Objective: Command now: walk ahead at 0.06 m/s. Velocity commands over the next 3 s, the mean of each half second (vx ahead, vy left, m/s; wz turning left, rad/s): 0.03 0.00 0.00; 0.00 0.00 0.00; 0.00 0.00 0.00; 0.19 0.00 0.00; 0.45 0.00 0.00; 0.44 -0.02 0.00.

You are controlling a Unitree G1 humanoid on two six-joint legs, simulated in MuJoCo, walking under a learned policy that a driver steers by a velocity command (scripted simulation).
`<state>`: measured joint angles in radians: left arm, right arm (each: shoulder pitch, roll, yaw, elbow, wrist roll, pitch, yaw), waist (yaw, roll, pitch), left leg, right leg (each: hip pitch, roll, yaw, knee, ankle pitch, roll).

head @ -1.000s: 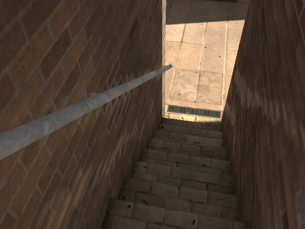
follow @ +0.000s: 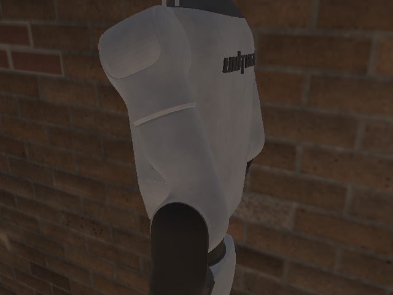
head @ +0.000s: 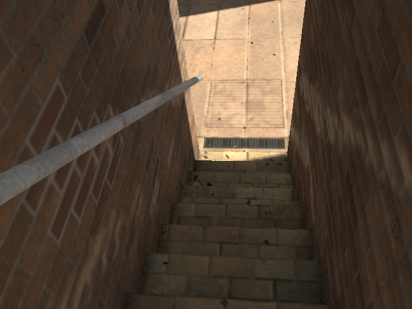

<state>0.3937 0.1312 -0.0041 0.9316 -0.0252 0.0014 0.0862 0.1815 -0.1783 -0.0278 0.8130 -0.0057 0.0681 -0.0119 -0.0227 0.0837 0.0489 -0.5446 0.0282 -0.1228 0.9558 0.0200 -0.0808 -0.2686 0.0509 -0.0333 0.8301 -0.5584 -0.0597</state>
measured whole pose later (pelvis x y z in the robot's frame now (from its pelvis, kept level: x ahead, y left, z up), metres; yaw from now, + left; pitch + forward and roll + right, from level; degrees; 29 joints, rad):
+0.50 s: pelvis +0.09 +0.01 -0.03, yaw -2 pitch +1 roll +4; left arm 0.56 0.12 0.02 1.10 -0.03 -0.03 0.09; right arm 0.13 -0.18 -0.09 0.94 0.03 -0.01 -0.01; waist 0.09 -0.07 0.07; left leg -0.51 -0.03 -0.04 0.84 0.47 -0.04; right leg -0.22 -0.04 0.03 1.01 -0.73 -0.02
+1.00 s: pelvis +0.28 -0.02 -0.18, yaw +0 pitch +3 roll +5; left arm 0.35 0.18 0.07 1.02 -0.02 -0.05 0.11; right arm 0.43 -0.21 -0.05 1.08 0.00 -0.02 -0.05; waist -0.04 0.05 0.09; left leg -0.36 -0.15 0.02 0.69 -0.38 0.04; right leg -0.77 0.01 0.18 1.53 -0.41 0.03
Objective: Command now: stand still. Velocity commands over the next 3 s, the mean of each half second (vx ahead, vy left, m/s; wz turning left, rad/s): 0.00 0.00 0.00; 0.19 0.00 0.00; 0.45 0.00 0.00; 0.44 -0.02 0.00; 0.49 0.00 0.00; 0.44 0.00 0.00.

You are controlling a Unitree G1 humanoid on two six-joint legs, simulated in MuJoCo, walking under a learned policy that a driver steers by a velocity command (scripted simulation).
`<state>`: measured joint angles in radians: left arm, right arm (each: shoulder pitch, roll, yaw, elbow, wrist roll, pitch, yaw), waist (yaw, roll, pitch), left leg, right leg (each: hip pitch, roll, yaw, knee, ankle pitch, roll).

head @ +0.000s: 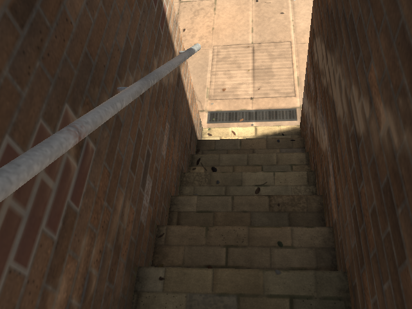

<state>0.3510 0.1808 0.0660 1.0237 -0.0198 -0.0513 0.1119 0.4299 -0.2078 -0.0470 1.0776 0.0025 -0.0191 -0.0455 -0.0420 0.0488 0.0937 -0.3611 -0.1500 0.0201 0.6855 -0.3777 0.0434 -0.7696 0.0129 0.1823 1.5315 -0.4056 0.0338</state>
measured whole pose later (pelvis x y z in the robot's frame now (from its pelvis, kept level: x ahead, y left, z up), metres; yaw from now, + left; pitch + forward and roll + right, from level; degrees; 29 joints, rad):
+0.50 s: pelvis +0.08 -0.07 -0.17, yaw +2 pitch -3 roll +4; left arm 0.42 0.24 -0.05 0.83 0.04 0.05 0.05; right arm 0.12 -0.17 -0.04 0.75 0.06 0.13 -0.06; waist 0.09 0.07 0.09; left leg -0.82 -0.14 -0.14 2.34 -0.69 -0.14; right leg -0.35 -0.09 0.03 0.62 -0.22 -0.01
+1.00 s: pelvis +0.06 +0.03 -0.04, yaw +4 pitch +1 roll -3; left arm 0.25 0.27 0.08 0.79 0.02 0.00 0.03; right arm 0.63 -0.17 -0.03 0.99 -0.01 0.00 -0.03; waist -0.02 -0.05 -0.03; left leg -0.35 -0.04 -0.06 1.08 -0.75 0.07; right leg -0.80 0.12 0.24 1.08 0.33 0.00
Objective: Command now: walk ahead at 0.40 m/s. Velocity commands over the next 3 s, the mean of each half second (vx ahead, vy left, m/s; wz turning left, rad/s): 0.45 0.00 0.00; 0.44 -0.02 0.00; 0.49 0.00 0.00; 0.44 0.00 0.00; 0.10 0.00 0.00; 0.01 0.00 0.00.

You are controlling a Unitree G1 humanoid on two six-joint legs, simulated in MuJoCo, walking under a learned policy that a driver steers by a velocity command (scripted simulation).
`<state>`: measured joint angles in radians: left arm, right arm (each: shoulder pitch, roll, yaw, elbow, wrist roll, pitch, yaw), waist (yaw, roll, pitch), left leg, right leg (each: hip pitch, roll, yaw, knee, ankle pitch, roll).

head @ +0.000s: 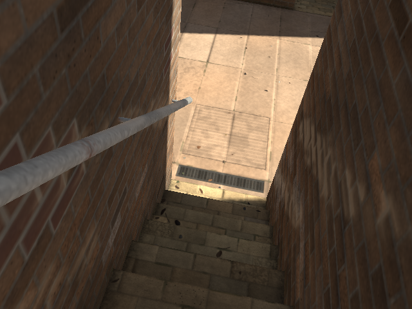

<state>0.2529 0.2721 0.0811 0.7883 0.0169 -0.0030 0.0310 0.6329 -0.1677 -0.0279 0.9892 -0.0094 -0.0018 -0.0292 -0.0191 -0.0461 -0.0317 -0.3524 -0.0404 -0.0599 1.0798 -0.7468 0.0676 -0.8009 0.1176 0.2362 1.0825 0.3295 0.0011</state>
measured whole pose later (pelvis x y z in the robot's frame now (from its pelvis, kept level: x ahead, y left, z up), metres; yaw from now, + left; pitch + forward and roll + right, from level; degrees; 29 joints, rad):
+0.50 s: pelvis +0.19 -0.04 -0.14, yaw -3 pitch +2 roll -2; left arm 0.45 0.17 0.06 1.04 0.00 -0.05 0.00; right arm 0.36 -0.18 -0.06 0.94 0.03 -0.08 -0.08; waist -0.03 0.01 0.00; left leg -0.82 0.07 -0.12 1.62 -0.35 0.00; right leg -0.23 0.14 0.05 0.67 -0.46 -0.10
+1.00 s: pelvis +0.45 -0.02 -0.35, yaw -3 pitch +0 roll -2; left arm 0.21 0.22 0.07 0.88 -0.04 0.04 0.03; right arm 0.54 -0.19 -0.02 0.97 -0.03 -0.02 -0.08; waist -0.03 -0.09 0.04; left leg -0.36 0.00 0.05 0.90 -0.54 0.05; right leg -0.86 0.05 0.31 1.36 -0.09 0.04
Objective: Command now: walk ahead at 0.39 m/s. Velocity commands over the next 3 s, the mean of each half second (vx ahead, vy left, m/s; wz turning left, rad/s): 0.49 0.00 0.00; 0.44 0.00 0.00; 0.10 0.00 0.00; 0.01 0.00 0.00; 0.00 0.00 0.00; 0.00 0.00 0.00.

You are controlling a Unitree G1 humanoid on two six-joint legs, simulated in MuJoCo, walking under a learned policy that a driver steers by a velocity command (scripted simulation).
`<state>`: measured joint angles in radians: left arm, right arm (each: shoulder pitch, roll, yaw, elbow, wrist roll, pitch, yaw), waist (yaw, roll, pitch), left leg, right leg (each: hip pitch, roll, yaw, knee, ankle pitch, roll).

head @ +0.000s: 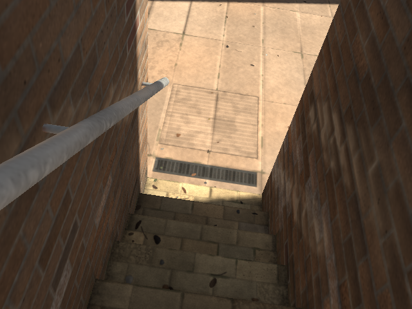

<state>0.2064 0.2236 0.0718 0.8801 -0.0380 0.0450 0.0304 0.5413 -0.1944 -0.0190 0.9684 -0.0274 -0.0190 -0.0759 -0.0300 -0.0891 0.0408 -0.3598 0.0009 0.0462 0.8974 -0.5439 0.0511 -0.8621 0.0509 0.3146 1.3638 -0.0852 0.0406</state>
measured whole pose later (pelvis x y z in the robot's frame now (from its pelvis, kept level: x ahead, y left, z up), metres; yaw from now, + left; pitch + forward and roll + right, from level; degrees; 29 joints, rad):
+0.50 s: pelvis +0.28 -0.12 -0.20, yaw -1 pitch +1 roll -2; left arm 0.58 0.16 0.06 1.12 -0.01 -0.05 0.03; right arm 0.23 -0.19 -0.06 0.87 0.05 -0.05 -0.08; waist 0.03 0.05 0.01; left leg -0.87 0.03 -0.18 1.57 -0.23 0.02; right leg -0.31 0.10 -0.05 0.86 -0.56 -0.11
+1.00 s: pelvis +0.58 -0.13 -0.38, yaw +1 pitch +3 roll +1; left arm 0.11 0.23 0.08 0.92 0.01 -0.09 0.04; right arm 0.52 -0.14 -0.05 1.09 0.00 -0.09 -0.05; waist -0.04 -0.04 0.01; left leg -0.35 -0.09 -0.01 0.85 -0.55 0.07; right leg -0.72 -0.05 0.17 1.00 0.05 0.00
